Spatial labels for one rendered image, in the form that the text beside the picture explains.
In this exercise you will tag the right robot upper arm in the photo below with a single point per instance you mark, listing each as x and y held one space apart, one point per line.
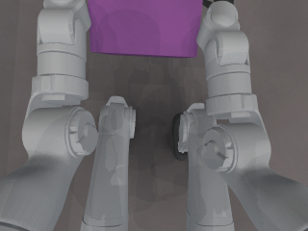
240 154

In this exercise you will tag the robot left thigh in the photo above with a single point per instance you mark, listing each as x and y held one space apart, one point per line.
107 206

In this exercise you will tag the carton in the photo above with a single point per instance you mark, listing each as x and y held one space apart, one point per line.
145 28

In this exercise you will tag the right robot forearm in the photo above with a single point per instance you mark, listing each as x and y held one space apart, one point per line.
227 66

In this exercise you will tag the robot thigh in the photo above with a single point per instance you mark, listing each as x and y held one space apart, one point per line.
208 203
107 206

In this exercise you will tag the left robot upper arm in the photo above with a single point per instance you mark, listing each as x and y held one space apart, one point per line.
56 140

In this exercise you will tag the left robot forearm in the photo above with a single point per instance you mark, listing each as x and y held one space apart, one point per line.
62 55

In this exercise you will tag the robot right thigh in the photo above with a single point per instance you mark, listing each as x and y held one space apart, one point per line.
208 203

